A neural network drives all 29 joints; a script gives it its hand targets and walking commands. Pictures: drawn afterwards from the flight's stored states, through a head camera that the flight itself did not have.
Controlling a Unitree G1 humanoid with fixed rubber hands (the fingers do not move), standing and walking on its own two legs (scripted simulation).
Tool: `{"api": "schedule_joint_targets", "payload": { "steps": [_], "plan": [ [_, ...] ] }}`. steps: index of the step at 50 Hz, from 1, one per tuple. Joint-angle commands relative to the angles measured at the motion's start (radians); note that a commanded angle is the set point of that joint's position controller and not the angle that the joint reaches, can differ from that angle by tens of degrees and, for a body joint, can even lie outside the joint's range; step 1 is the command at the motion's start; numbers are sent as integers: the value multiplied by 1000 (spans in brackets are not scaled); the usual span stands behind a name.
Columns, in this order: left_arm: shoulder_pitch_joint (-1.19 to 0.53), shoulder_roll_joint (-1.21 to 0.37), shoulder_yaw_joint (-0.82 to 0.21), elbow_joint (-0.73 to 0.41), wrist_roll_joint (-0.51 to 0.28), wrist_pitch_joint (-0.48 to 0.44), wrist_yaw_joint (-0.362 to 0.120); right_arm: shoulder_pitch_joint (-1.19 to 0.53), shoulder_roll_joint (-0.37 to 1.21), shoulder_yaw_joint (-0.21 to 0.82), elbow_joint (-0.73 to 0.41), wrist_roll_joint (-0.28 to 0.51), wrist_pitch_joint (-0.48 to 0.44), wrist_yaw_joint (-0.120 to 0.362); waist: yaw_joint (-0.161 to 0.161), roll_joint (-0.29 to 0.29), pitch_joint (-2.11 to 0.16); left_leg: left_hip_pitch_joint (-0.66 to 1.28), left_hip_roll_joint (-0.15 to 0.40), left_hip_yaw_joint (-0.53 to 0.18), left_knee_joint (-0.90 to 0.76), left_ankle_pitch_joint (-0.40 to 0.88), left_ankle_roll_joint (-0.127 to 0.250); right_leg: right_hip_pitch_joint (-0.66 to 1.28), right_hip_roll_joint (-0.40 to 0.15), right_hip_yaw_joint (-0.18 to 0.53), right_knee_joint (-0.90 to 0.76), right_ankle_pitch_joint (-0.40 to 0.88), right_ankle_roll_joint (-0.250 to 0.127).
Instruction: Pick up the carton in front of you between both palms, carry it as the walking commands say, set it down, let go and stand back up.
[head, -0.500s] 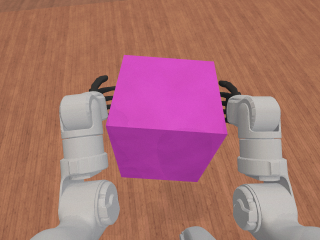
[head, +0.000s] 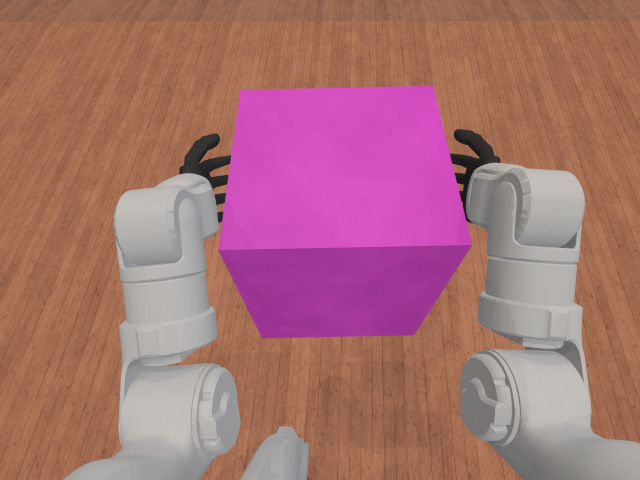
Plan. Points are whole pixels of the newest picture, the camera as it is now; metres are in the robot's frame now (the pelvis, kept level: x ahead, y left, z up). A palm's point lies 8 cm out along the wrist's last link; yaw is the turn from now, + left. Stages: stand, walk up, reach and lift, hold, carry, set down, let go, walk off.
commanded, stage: carry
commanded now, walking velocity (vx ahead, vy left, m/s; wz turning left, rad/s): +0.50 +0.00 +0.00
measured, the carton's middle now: (337, 227) +0.40 +0.04 +0.09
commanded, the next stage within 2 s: none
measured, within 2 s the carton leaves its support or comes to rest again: neither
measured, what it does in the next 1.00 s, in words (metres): climbs: left foot 0.03 m higher, then right foot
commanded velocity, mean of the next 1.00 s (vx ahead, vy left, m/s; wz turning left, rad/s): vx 0.50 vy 0.00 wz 0.00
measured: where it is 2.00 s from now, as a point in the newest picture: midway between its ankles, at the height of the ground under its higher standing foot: (364, 150)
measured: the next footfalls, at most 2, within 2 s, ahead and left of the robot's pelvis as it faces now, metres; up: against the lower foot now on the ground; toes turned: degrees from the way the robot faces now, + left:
left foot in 0.08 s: +0.25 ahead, +0.11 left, +0.03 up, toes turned +3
right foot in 0.44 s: +0.46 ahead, -0.09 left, +0.06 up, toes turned -3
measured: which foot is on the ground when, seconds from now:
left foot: up 0.00-0.06, down 0.08-0.48, up 0.50-0.80, down 0.82-1.00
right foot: down 0.00-0.12, up 0.14-0.42, down 0.44-0.84, up 0.86-1.00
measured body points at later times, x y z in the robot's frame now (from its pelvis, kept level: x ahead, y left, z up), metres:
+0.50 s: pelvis +0.33 +0.00 +0.03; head +0.37 +0.00 +0.47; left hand +0.74 +0.13 +0.20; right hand +0.73 -0.18 +0.19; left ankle +0.21 +0.11 -0.66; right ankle +0.42 -0.09 -0.68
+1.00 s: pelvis +0.65 +0.02 +0.08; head +0.70 +0.02 +0.53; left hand +1.07 +0.13 +0.23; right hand +1.02 -0.17 +0.21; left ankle +0.69 +0.09 -0.64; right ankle +0.59 -0.10 -0.53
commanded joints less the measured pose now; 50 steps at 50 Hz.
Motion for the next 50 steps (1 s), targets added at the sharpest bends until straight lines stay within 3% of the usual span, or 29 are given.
{"api": "schedule_joint_targets", "payload": {
  "steps": [1,2,4,5,6,7,9,10,12,14,19,21,22,23,24,25,27,28,31,33,38,39,41,42,43,44,46,47,50],
  "plan": [
    [-813,-1089,-650,-68,-501,18,-266,-656,942,576,8,317,-35,153,-28,-107,-488,94,-39,92,-246,78,-4,349,-204,185,-62,639,-126],
    [-793,-1079,-647,-45,-491,20,-268,-650,938,573,23,320,-32,159,-44,-102,-483,205,-73,134,-313,96,7,299,-192,138,-31,766,-105],
    [-762,-1080,-627,35,-474,22,-275,-620,940,573,76,327,-32,171,-157,-112,-588,593,-122,176,-422,166,43,189,-173,24,214,993,-38],
    [-759,-1082,-621,67,-454,20,-278,-623,950,573,79,338,-36,178,-218,-50,-679,863,-27,49,-426,117,71,26,-157,3,408,782,1],
    [-784,-1095,-604,28,-453,22,-285,-651,945,571,49,352,-50,185,-238,289,-756,1041,283,-601,-568,-10,245,-263,-15,4,722,397,54],
    [-784,-1095,-603,65,-440,21,-281,-682,993,592,49,384,-52,195,-221,375,-660,1094,307,-739,-644,251,306,-481,70,99,917,-55,52],
    [-735,-1084,-569,65,-383,10,-263,-778,1084,656,-19,469,-54,218,-213,133,-561,1027,279,-539,-507,513,277,-618,1,125,1032,-66,33],
    [-711,-1090,-547,85,-360,8,-252,-822,1105,673,-61,508,-61,226,-206,80,-559,992,256,-479,-523,496,228,-626,-15,124,983,-30,25],
    [-691,-1071,-526,45,-325,-6,-230,-911,1150,708,-148,575,-71,239,-179,78,-564,935,234,-395,-561,366,165,-567,-31,110,853,-20,25],
    [-662,-1030,-507,37,-280,-14,-210,-940,1145,708,-185,604,-76,244,-185,113,-548,882,228,-346,-592,318,175,-531,-19,59,731,-29,32],
    [-622,-964,-531,34,-250,-8,-188,-870,1103,706,-133,596,-64,249,-193,200,-502,749,169,-146,-595,446,133,-295,24,-67,266,109,38],
    [-659,-945,-534,33,-247,-2,-189,-868,1082,702,-97,588,-59,250,-118,204,-566,653,182,-87,-468,564,93,6,81,-124,144,175,17],
    [-643,-948,-535,74,-253,3,-192,-859,1067,692,-77,582,-53,249,-74,128,-612,571,149,-12,-313,648,65,213,100,-154,105,160,-2],
    [-616,-953,-541,96,-260,4,-194,-883,1041,676,-78,573,-45,247,-19,34,-671,393,98,18,-94,505,12,414,-52,108,69,21,-67],
    [-639,-920,-534,94,-251,1,-193,-868,1058,657,-39,561,-31,251,-20,-264,-711,138,-46,-1,152,74,-26,558,-314,674,-69,0,-200],
    [-650,-964,-541,95,-292,13,-203,-843,1046,644,11,527,-26,246,-32,-239,-655,-25,-85,-80,329,-134,-12,598,-342,762,-88,171,-251],
    [-750,-1047,-590,37,-373,15,-230,-810,1040,606,24,477,-29,231,-13,-58,-575,-163,-34,-76,455,-110,12,561,-315,582,43,599,-240],
    [-766,-1076,-602,18,-411,18,-242,-793,1032,580,20,454,-30,221,-16,-7,-568,-177,-16,-80,417,-78,19,538,-300,513,48,618,-199],
    [-878,-1143,-619,-57,-497,14,-266,-734,1002,537,22,388,-36,185,-27,-41,-551,-154,0,-53,283,-18,16,498,-268,427,2,532,-144],
    [-918,-1147,-638,-110,-528,14,-273,-734,975,524,-12,351,-40,162,-31,-39,-542,-146,-5,-19,169,-51,6,472,-268,381,-27,533,-166],
    [-845,-1114,-615,0,-523,27,-278,-666,922,525,57,307,-25,147,-25,-95,-484,128,-57,116,-263,91,6,309,-195,174,-70,681,-114],
    [-835,-1108,-608,29,-513,27,-279,-668,928,534,72,308,-24,152,-40,-118,-493,255,-92,155,-320,115,19,268,-196,131,-17,832,-93],
    [-790,-1098,-584,105,-476,25,-281,-644,935,529,127,314,-23,164,-168,-137,-624,666,-115,178,-409,170,56,154,-174,22,261,1025,-23],
    [-785,-1089,-572,114,-455,22,-285,-654,958,536,125,341,-26,172,-234,-53,-703,911,10,1,-425,73,87,-20,-161,8,469,742,12],
    [-826,-1114,-563,76,-462,26,-293,-678,949,534,106,351,-44,182,-237,326,-762,1073,318,-675,-594,-13,270,-320,14,31,762,205,59],
    [-819,-1106,-566,113,-441,25,-287,-722,998,554,84,386,-44,193,-211,353,-658,1095,308,-749,-633,194,304,-493,57,128,951,-75,46],
    [-777,-1094,-529,101,-388,15,-262,-826,1091,631,-5,483,-51,218,-205,135,-551,999,275,-543,-510,497,263,-607,-1,129,1029,-59,34],
    [-735,-1082,-515,108,-356,10,-251,-867,1121,644,-37,522,-54,228,-200,68,-551,953,250,-482,-531,464,222,-609,-16,125,979,-29,29],
    [-668,-1045,-481,85,-296,-5,-220,-971,1150,682,-148,599,-64,241,-181,94,-557,879,227,-369,-580,324,166,-540,-27,82,800,-26,30]
  ]
}}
